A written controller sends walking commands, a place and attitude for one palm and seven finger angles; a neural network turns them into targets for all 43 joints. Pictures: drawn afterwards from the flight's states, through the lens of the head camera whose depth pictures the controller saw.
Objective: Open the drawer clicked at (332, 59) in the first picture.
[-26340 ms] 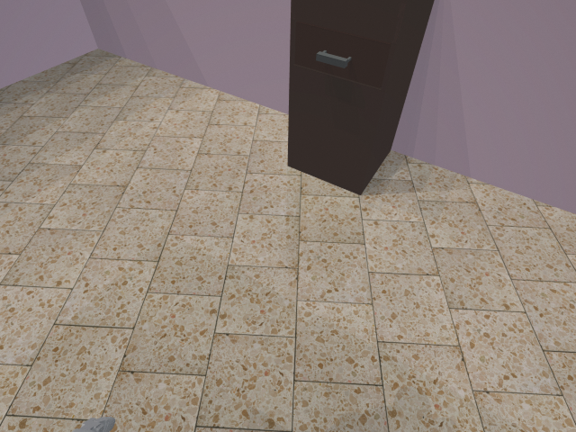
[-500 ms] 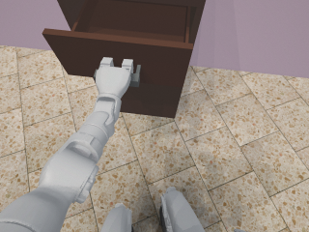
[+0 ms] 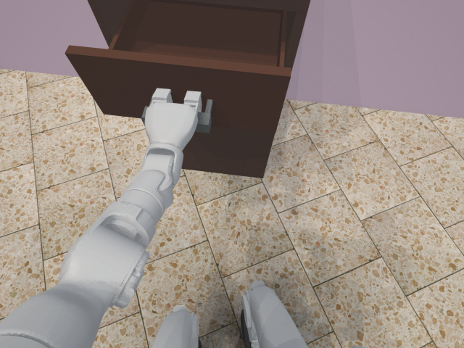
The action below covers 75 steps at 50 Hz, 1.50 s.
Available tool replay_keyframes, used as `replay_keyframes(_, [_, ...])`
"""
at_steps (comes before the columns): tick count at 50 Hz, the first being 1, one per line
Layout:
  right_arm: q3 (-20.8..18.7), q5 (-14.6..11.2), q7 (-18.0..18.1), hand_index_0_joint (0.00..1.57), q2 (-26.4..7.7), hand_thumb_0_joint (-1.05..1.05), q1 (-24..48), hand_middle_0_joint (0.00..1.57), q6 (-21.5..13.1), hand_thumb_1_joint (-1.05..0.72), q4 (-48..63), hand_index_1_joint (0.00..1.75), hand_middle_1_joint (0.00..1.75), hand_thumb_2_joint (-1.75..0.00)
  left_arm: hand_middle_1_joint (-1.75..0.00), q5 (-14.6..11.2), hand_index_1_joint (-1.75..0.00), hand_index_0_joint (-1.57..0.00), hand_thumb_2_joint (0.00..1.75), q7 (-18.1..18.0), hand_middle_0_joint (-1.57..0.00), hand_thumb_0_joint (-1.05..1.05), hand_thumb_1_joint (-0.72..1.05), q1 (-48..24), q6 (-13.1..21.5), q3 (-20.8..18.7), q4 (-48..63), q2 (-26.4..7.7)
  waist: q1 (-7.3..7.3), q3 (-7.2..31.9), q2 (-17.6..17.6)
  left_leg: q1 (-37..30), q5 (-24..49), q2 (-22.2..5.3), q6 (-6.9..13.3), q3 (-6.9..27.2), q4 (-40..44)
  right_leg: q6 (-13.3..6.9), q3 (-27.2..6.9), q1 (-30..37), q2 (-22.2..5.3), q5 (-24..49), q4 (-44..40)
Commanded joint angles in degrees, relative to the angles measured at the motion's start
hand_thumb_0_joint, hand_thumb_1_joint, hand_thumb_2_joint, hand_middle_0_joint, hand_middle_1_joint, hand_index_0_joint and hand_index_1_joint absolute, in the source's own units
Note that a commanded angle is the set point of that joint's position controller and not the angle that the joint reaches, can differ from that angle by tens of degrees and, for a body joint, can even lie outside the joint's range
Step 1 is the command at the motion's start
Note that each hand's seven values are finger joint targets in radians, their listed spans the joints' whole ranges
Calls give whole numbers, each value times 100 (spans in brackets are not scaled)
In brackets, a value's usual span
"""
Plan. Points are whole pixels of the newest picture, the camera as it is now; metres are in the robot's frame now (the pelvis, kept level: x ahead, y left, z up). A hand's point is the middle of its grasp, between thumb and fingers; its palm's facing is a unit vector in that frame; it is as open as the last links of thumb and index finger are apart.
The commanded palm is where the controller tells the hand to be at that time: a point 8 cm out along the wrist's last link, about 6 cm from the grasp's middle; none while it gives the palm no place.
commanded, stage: pull the drawer open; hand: left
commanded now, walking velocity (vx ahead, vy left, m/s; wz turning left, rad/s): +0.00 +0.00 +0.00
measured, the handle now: (179, 110) +0.55 +0.04 +0.01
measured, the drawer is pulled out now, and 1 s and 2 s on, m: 0.16 0.17 0.14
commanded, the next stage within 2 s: open the thumb to release the handle in 1.48 s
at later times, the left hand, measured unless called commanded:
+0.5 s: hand (176, 140) +0.49 +0.05 -0.01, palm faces +0.00 +0.01 -1.00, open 6.0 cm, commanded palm +0.46 +0.06 +0.02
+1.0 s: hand (176, 141) +0.49 +0.05 -0.01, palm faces +0.00 +0.01 -1.00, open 6.0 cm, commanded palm +0.46 +0.06 +0.02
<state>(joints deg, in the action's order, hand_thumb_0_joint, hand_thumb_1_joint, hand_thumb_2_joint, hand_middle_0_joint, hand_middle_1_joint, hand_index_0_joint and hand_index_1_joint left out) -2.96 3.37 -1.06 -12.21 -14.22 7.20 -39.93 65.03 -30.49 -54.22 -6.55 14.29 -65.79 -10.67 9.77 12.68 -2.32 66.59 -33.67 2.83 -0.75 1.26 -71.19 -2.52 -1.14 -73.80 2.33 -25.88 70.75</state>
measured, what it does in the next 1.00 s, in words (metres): stands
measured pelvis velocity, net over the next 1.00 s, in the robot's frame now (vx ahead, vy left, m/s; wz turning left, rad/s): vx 0.00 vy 0.00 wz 0.00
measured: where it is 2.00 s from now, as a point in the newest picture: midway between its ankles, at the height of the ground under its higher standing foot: outside the picture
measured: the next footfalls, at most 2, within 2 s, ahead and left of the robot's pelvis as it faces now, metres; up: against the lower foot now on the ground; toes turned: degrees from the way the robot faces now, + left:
none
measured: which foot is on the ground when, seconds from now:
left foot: down 0.00-1.00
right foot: down 0.00-1.00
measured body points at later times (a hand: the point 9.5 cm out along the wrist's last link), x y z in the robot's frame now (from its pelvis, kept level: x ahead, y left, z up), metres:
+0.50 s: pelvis +0.00 +0.00 +0.00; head +0.14 -0.02 +0.43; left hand +0.49 +0.05 +0.04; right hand +0.04 -0.26 -0.14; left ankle -0.01 +0.13 -0.62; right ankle +0.05 -0.09 -0.62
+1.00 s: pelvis +0.00 +0.00 +0.00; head +0.14 -0.02 +0.43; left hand +0.49 +0.05 +0.04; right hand +0.04 -0.26 -0.14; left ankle -0.01 +0.13 -0.62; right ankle +0.05 -0.09 -0.62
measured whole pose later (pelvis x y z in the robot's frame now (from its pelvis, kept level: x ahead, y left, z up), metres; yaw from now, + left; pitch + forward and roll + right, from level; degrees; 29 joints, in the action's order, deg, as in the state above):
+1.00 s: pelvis +0.00 +0.00 +0.00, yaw +0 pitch +28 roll +2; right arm -3.2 3.3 -1.1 -12.0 -14.0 7.5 -39.9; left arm 65.1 -30.7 -52.1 -6.2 14.5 -64.3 -10.3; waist 9.1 12.8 -2.1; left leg 65.5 -33.6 2.7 -0.7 1.1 -70.5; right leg -2.5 -1.3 -72.8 2.4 -25.8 70.2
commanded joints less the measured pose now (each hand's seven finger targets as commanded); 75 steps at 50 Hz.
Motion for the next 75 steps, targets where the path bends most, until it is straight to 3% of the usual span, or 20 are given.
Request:
replay_keyframes(1, [-285, 23, 55, 20, -815, 0, -756, 20, -63, -90, 360, 30, 30, -90, -135, 27, -135, -40, 90, -3, -40, 0, 90, -1646, 17, -110, 622, -370, 151, 2673, 332, -575, 1565, 24, 289, -225, 721, 20, -111, 2922, -122, 1822, -927])
replay_keyframes(5, [-306, 16, 51, 20, -811, 0, -738, 20, -44, -90, 358, 30, 30, -90, -135, 36, -135, -40, 90, 17, -40, 0, 90, -1626, 26, -20, 632, -242, 183, 2648, 385, -630, 1572, 12, 287, -214, 720, 26, -109, 2855, -121, 1807, -940])
replay_keyframes(7, [-287, 14, 50, 20, -806, 0, -721, 20, -47, -90, 370, 30, 30, -90, -135, 6, -135, -40, 90, 19, -40, 0, 90, -1670, 30, -31, 720, -293, 158, 2638, 302, -602, 1510, 21, 286, -231, 737, 23, -125, 2909, -125, 1767, -958])
replay_keyframes(12, [-276, 5, 89, 20, -805, 0, -688, 20, -45, -90, 396, 30, 30, -90, -135, -3, -135, -40, 90, 26, -40, 0, 90, -1500, 38, -186, 710, -496, 134, 2646, 544, -500, 1462, 38, 301, -246, 737, 52, -208, 3106, -134, 1792, -1025])
replay_keyframes(17, [-284, 9, 73, 20, -800, 0, -692, 20, -70, -90, 382, 30, 30, -90, -135, 5, -135, -40, 90, -18, -40, 0, 90, -1520, 51, -65, 703, -314, 161, 2520, 399, -595, 1490, 22, 293, -240, 760, 36, -160, 2917, -124, 1747, -1026])
replay_keyframes(25, [-280, 7, 76, 20, -800, 0, -708, 20, -77, -90, 366, 30, 30, -90, -135, 31, -135, -40, 90, -35, -40, 0, 90, -1551, 33, -66, 606, -326, 154, 2525, 423, -555, 1444, 30, 293, -231, 757, 32, -145, 2892, -128, 1666, -1009])
replay_keyframes(29, [-269, 15, 81, 20, -799, 0, -697, 20, -74, -90, 375, 30, 30, -90, -135, 21, -135, -40, 90, -31, -40, 0, 90, -1587, 31, -170, 698, -498, 131, 2656, 424, -523, 1469, 39, 301, -247, 744, 44, -184, 3038, -133, 1758, -1002])
replay_keyframes(32, [-274, 2, 79, 20, -787, 0, -670, 20, -66, -90, 406, 30, 30, -90, -135, -7, -135, -40, 90, -15, -40, 0, 90, -1431, 19, -82, 698, -333, 111, 2597, 435, -557, 1511, 43, 294, -263, 765, 45, -186, 3067, -131, 1813, -1038])
replay_keyframes(34, [-280, -3, 77, 20, -792, 0, -686, 20, -64, -90, 391, 30, 30, -90, -135, 26, -135, -40, 90, -8, -40, 0, 90, -1455, 44, -119, 710, -410, 102, 2616, 387, -582, 1509, 43, 288, -256, 755, 36, -189, 3001, -127, 1780, -1017])
replay_keyframes(39, [-300, 7, 54, 20, -800, 0, -691, 20, -60, -90, 355, 30, 30, -90, -135, 34, -135, -40, 90, -35, -40, 0, 90, -1557, 49, 38, 661, -185, 189, 2486, 428, -630, 1441, 18, 287, -219, 768, 31, -124, 2799, -119, 1635, -1028])
replay_keyframes(41, [-290, 6, 61, 20, -795, 0, -693, 20, -54, -90, 365, 30, 30, -90, -135, 50, -135, -40, 90, -49, -40, 0, 90, -1474, 38, -58, 664, -310, 118, 2549, 375, -613, 1496, 32, 282, -238, 764, 22, -152, 2896, -121, 1722, -1013])
replay_keyframes(49, [-288, 9, 64, 20, -779, 0, -686, 20, -46, -90, 371, 30, 30, -90, -135, 1, -135, -40, 90, -17, -40, 0, 90, -1491, 46, -68, 736, -328, 126, 2579, 418, -574, 1474, 39, 292, -249, 774, 36, -174, 3028, -129, 1764, -1041])
replay_keyframes(51, [-266, -12, 88, 20, -802, 0, -668, 20, -44, -90, 376, 30, 30, -90, -135, 12, -135, -40, 90, -29, -40, 0, 90, -1332, 12, -223, 558, -519, 98, 2443, 583, -458, 1351, 42, 293, -255, 792, 49, -200, 3027, -134, 1607, -1091])
replay_keyframes(52, [-257, -7, 88, 20, -786, 0, -638, 20, -61, -90, 389, 30, 30, -90, -135, -8, -135, -40, 90, -25, -40, 0, 90, -1474, 19, -99, 686, -406, 125, 2443, 427, -482, 1325, 47, 297, -266, 788, 52, -224, 2994, -135, 1590, -1106])
replay_keyframes(54, [-272, 2, 93, 20, -794, 0, -683, 20, -78, -90, 391, 30, 30, -90, -135, 9, -135, -40, 90, -36, -40, 0, 90, -1449, 53, -227, 708, -548, 93, 2599, 449, -528, 1392, 48, 300, -268, 783, 49, -209, 3057, -140, 1651, -1070])
replay_keyframes(58, [-266, -6, 92, 20, -791, 0, -663, 20, -94, -90, 379, 30, 30, -90, -135, -17, -135, -40, 90, -26, -40, 0, 90, -1481, 33, -108, 651, -372, 141, 2482, 445, -527, 1404, 47, 293, -251, 784, 38, -184, 2949, -130, 1652, -1066])
replay_keyframes(59, [-261, 2, 96, 20, -805, 0, -703, 20, -93, -90, 374, 30, 30, -90, -135, 20, -135, -40, 90, -42, -40, 0, 90, -1505, 42, -217, 671, -545, 112, 2513, 436, -510, 1402, 35, 295, -253, 780, 46, -186, 2973, -134, 1641, -1042])
replay_keyframes(61, [-272, -1, 94, 20, -786, 0, -681, 20, -93, -90, 410, 30, 30, -90, -135, 9, -135, -40, 90, -37, -40, 0, 90, -1329, 23, -138, 660, -389, 88, 2557, 456, -543, 1478, 45, 290, -268, 784, 46, -187, 3040, -130, 1746, -1047])
replay_keyframes(67, [-265, -11, 108, 20, -810, 0, -689, 20, -91, -90, 391, 30, 30, -90, -135, 39, -135, -40, 90, -39, -40, 0, 90, -1447, 11, -179, 649, -493, 114, 2509, 462, -541, 1406, 30, 288, -249, 790, 44, -170, 2924, -131, 1606, -1041])
replay_keyframes(75, [-284, 0, 89, 20, -790, 0, -692, 20, -85, -90, 396, 30, 30, -90, -135, 52, -135, -40, 90, -42, -40, 0, 90, -1417, 18, -71, 667, -324, 109, 2554, 384, -638, 1492, 23, 282, -240, 795, 31, -147, 2895, -122, 1691, -1017])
